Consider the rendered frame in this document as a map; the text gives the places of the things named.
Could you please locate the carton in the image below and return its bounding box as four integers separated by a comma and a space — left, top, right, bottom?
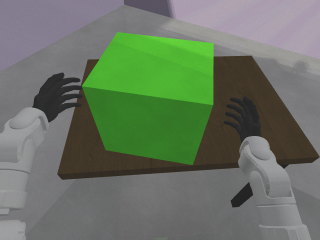
82, 32, 214, 165

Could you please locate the left robot hand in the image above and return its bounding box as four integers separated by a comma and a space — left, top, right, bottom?
32, 72, 83, 122

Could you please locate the right robot forearm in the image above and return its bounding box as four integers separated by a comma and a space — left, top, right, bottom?
238, 136, 311, 240

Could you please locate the left robot upper arm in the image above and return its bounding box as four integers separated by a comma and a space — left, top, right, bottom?
0, 219, 27, 240

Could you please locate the left robot forearm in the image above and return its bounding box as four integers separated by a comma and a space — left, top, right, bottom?
0, 107, 49, 216

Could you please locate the right robot hand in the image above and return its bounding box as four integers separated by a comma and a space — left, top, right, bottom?
224, 96, 262, 143

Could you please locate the table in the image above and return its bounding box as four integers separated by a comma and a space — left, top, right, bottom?
57, 55, 320, 208

